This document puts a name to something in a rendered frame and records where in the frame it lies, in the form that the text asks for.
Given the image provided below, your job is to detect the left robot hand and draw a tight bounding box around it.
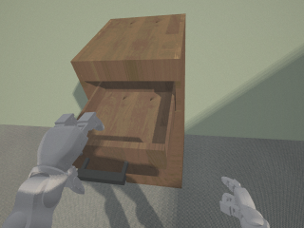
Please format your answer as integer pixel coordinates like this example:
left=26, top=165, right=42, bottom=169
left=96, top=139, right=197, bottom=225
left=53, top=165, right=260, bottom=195
left=37, top=112, right=105, bottom=195

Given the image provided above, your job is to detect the right robot hand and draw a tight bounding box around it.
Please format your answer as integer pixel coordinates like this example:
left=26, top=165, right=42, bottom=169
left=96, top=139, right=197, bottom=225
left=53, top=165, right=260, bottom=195
left=219, top=176, right=256, bottom=219

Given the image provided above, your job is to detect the handle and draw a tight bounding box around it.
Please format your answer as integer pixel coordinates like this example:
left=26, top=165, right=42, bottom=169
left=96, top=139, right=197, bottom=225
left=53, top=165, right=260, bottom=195
left=77, top=158, right=129, bottom=185

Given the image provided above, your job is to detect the drawer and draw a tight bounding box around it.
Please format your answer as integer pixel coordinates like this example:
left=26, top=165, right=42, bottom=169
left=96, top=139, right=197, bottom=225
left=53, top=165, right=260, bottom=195
left=72, top=81, right=176, bottom=178

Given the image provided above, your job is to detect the right robot forearm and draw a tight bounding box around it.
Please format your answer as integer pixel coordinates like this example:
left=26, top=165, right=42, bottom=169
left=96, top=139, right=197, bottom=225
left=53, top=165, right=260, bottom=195
left=239, top=208, right=270, bottom=228

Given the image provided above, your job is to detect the left robot forearm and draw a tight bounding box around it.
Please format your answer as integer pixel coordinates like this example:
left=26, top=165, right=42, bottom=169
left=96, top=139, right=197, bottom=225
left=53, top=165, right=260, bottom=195
left=1, top=165, right=68, bottom=228

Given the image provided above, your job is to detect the cabinet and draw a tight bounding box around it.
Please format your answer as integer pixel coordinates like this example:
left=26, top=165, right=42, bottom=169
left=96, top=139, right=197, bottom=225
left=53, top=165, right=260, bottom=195
left=70, top=13, right=186, bottom=189

